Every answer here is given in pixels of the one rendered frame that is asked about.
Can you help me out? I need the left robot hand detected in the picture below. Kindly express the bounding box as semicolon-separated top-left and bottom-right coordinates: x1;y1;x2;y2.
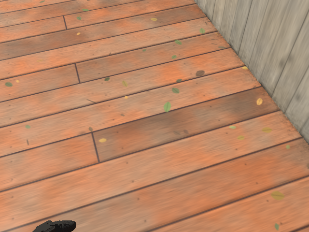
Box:
32;220;76;232

